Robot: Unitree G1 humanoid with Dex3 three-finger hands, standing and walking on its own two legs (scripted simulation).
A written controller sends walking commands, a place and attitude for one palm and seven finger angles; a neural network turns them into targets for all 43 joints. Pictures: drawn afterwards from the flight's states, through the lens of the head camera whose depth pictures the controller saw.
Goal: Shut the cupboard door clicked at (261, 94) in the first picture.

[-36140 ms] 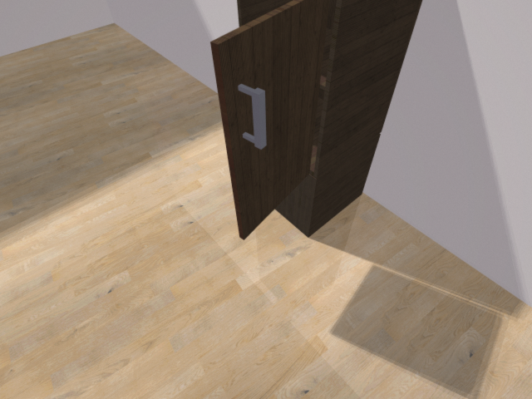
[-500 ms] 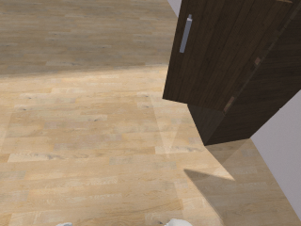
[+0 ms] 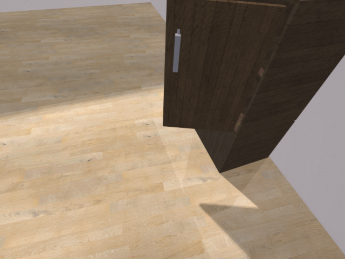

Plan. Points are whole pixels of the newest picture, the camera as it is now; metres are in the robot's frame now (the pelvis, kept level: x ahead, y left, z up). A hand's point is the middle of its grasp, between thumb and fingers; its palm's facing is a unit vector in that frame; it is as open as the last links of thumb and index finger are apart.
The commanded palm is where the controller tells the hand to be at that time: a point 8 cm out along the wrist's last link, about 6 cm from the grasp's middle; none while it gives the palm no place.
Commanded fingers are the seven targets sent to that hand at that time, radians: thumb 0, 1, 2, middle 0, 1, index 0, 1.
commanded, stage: take the last steps up to it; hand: left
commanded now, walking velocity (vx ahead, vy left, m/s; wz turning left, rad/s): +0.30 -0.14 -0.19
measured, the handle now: (176, 51) +0.74 +0.02 +0.10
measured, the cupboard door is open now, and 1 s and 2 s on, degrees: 66 66 66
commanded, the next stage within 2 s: come to a stop and stand still in 0.60 s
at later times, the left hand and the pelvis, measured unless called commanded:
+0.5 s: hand (148, 208) +0.29 +0.08 -0.16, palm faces -0.14 -0.97 -0.20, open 7.4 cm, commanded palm none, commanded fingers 0.00 0.90 0.90 -0.20 -0.30 -0.20 -0.30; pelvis +0.15 -0.09 -0.01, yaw -5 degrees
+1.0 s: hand (159, 209) +0.29 +0.05 -0.17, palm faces -0.02 -0.98 -0.18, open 7.4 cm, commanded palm none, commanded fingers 0.00 0.90 0.90 -0.20 -0.30 -0.20 -0.30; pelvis +0.28 -0.12 +0.01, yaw -4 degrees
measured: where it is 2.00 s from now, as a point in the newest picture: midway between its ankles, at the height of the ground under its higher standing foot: outside the picture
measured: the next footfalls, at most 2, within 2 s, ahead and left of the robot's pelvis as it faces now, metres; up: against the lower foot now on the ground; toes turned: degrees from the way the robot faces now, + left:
right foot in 0.42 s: +0.24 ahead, -0.22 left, +0.00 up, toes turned -8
left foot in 0.74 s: +0.32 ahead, +0.00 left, +0.00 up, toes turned -2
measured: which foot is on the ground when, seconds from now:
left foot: down 0.00-0.42, up 0.44-0.72, down 0.74-1.00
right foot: down 0.00-0.00, up 0.02-0.40, down 0.42-1.00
